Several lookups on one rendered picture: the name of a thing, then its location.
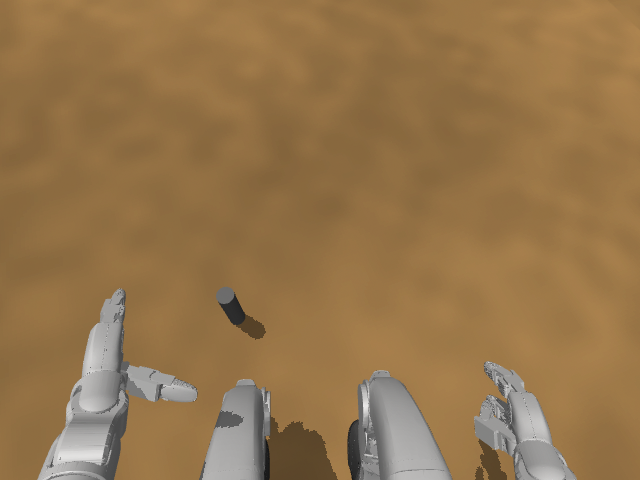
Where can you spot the right robot arm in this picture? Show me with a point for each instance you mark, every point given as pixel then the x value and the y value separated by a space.
pixel 538 460

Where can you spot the left robot hand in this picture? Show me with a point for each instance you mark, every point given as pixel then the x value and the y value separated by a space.
pixel 104 352

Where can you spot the left robot arm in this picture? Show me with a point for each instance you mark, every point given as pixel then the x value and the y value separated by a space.
pixel 96 417

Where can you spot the right robot hand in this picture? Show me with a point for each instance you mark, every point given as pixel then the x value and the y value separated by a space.
pixel 520 419

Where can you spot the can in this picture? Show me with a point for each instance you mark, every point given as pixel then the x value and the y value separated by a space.
pixel 230 304

